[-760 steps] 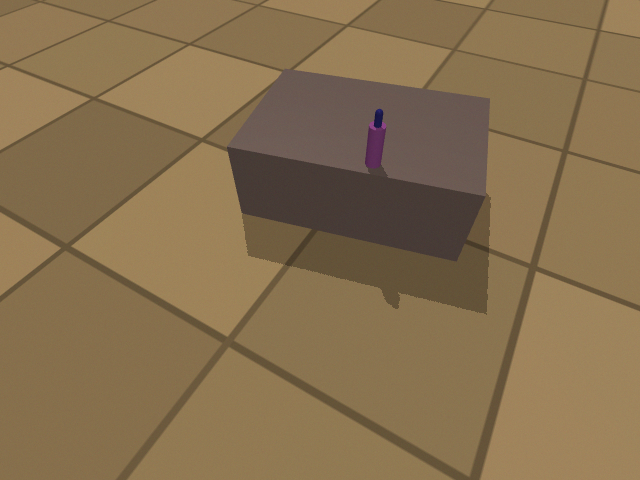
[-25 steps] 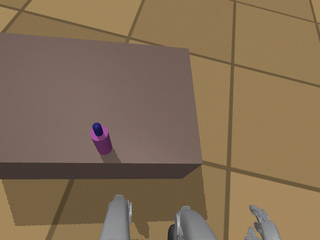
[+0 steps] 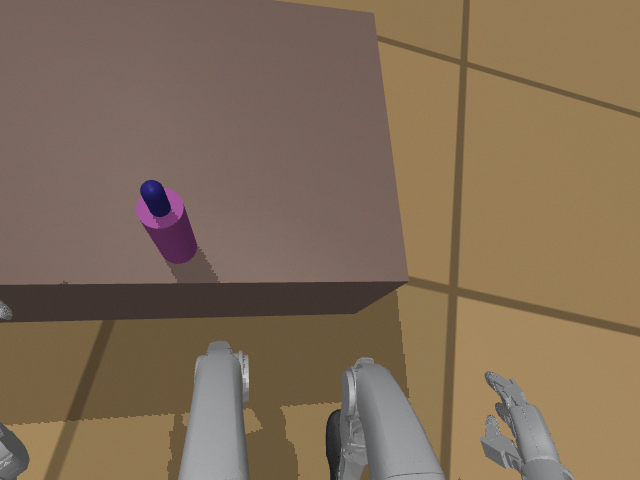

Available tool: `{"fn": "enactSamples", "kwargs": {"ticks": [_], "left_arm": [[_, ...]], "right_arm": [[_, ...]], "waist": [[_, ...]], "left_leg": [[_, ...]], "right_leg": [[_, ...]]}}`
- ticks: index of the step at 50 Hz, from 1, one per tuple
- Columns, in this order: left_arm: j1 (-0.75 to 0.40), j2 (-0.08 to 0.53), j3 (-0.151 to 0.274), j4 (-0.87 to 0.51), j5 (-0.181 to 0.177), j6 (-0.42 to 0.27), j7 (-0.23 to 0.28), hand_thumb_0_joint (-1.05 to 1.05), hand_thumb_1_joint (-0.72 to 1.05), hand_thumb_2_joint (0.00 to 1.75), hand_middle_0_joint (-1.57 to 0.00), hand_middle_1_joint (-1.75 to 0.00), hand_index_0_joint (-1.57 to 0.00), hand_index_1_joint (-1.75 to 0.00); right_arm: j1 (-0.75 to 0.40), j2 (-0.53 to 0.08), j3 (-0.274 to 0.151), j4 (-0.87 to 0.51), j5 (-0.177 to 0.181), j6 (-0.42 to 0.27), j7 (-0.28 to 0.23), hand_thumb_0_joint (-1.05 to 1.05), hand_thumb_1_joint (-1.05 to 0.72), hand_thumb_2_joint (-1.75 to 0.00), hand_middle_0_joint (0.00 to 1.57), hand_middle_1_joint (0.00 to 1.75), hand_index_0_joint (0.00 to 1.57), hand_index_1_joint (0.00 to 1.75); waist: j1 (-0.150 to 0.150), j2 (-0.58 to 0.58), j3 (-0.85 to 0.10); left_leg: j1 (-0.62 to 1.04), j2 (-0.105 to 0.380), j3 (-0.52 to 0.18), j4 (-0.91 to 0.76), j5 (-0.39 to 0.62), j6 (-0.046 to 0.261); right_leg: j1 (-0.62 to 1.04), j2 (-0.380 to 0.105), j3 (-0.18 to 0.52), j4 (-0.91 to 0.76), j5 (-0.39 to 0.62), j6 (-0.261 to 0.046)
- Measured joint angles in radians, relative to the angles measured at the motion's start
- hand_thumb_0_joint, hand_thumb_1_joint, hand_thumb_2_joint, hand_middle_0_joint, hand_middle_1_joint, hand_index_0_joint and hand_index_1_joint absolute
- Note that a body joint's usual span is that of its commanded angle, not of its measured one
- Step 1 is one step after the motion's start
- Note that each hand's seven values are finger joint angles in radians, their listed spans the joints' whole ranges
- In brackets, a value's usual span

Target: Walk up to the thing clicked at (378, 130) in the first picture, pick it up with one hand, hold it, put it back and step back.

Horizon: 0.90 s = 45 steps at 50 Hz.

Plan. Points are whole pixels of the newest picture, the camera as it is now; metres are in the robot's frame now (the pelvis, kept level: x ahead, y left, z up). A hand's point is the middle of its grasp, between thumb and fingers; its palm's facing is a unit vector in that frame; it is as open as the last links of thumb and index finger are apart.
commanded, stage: approach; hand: left
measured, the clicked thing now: (167, 222) +0.43 +0.21 -0.11
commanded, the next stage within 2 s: close in in 0.14 s
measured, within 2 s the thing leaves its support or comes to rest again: neither
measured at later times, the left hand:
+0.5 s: hand (133, 226) +0.44 +0.26 -0.15, palm faces +0.14 -0.99 +0.06, open 17.6 cm
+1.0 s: hand (157, 231) +0.43 +0.23 -0.13, palm faces +0.17 -0.98 +0.04, open 17.8 cm
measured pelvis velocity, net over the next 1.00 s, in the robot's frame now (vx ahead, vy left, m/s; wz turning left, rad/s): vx -0.03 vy -0.02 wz -0.07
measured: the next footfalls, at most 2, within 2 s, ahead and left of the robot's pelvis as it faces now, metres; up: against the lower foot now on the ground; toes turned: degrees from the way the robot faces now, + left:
none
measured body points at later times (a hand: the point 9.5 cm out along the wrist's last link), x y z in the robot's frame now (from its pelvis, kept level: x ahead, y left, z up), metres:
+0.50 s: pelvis -0.04 -0.02 -0.15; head +0.17 +0.02 +0.24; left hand +0.42 +0.32 -0.15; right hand +0.05 -0.28 -0.28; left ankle +0.07 +0.12 -0.55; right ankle +0.02 -0.15 -0.55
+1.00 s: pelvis -0.03 -0.02 -0.13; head +0.17 +0.01 +0.27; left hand +0.41 +0.28 -0.13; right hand +0.10 -0.29 -0.26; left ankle +0.07 +0.12 -0.55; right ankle +0.02 -0.15 -0.55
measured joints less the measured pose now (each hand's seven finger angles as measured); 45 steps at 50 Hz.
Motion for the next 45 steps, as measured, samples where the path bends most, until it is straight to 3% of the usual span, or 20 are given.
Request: {"fn": "enactSamples", "kwargs": {"ticks": [3, 11, 20, 24, 29, 37, 45], "left_arm": [[-0.031, -0.013, 0.0, -0.013, 0.014, -0.017, 0.022, -0.02, -0.58, 0.05, -0.05, -0.09, -0.05, -0.09], [-0.117, -0.046, -0.051, -0.004, 0.046, -0.02, 0.084, -0.02, -0.55, 0.06, -0.03, -0.09, -0.03, -0.08], [-0.211, -0.077, -0.063, 0.013, 0.086, -0.02, 0.202, -0.02, -0.56, 0.06, -0.03, -0.09, -0.05, -0.07], [-0.218, -0.116, -0.074, -0.042, 0.107, 0.003, 0.281, -0.02, -0.58, 0.04, -0.04, -0.09, -0.06, -0.06], [-0.184, -0.165, -0.119, -0.13, 0.113, 0.034, 0.361, -0.02, -0.6, 0.02, -0.04, -0.07, -0.06, -0.05], [-0.126, -0.218, -0.173, -0.191, 0.081, 0.054, 0.415, -0.02, -0.6, 0.01, -0.03, -0.04, -0.06, -0.02], [-0.101, -0.261, -0.204, -0.239, 0.086, 0.039, 0.451, -0.02, -0.59, 0.0, -0.02, -0.01, -0.05, 0.0]], "right_arm": [[-0.019, 0.009, -0.004, 0.001, -0.017, 0.003, 0.013, 0.0, -0.88, -0.88, 0.21, 0.3, 0.21, 0.3], [-0.039, 0.037, -0.003, 0.02, -0.041, 0.011, 0.046, 0.0, -0.89, -0.89, 0.21, 0.3, 0.21, 0.3], [-0.017, 0.047, 0.01, 0.019, -0.054, 0.041, 0.094, 0.0, -0.89, -0.89, 0.21, 0.3, 0.21, 0.3], [0.0, 0.051, -0.004, 0.028, -0.048, 0.072, 0.111, 0.0, -0.9, -0.89, 0.21, 0.3, 0.21, 0.3], [0.011, 0.057, -0.026, 0.038, -0.022, 0.118, 0.12, 0.01, -0.91, -0.89, 0.21, 0.3, 0.21, 0.3], [0.01, 0.054, -0.042, 0.025, 0.017, 0.157, 0.129, 0.01, -0.92, -0.89, 0.2, 0.3, 0.21, 0.3], [-0.025, 0.043, -0.061, -0.004, 0.022, 0.174, 0.138, 0.0, -0.92, -0.89, 0.2, 0.3, 0.2, 0.3]], "waist": [[-0.003, 0.002, -0.005], [-0.003, 0.02, -0.014], [-0.018, 0.032, 0.017], [-0.017, 0.037, 0.023], [-0.011, 0.055, 0.017], [0.003, 0.062, -0.011], [0.014, 0.045, -0.012]], "left_leg": [[-0.099, 0.002, -0.012, 0.093, -0.019, -0.004], [-0.309, 0.01, -0.023, 0.279, -0.04, -0.011], [-0.468, 0.027, -0.031, 0.44, -0.044, -0.017], [-0.504, 0.031, -0.034, 0.478, -0.04, -0.02], [-0.507, 0.032, -0.032, 0.476, -0.032, -0.022], [-0.469, 0.04, -0.027, 0.43, -0.029, -0.024], [-0.446, 0.04, -0.028, 0.413, -0.039, -0.031]], "right_leg": [[-0.095, 0.005, -0.004, 0.098, -0.027, -0.003], [-0.31, 0.017, 0.003, 0.305, -0.066, -0.006], [-0.482, 0.041, 0.014, 0.485, -0.077, -0.007], [-0.521, 0.048, 0.016, 0.528, -0.074, -0.009], [-0.53, 0.049, 0.019, 0.53, -0.065, -0.01], [-0.501, 0.053, 0.02, 0.486, -0.054, -0.016], [-0.48, 0.053, 0.017, 0.467, -0.063, -0.022]]}}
